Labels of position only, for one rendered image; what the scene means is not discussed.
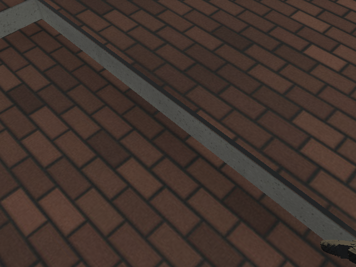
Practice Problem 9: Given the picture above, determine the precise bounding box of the robot right hand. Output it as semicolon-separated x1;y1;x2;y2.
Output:
320;240;356;264

